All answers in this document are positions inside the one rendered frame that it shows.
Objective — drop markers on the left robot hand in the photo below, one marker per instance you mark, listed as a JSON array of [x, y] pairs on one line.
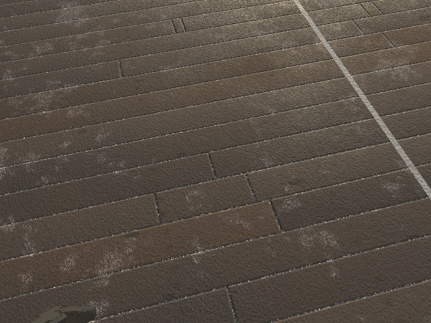
[[73, 314]]

